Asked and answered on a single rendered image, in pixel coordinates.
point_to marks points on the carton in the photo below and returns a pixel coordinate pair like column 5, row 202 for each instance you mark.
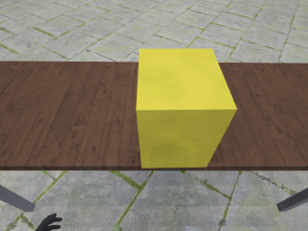
column 184, row 106

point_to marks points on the table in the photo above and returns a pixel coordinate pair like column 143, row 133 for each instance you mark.
column 82, row 116

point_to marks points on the left robot hand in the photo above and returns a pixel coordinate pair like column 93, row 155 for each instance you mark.
column 50, row 219

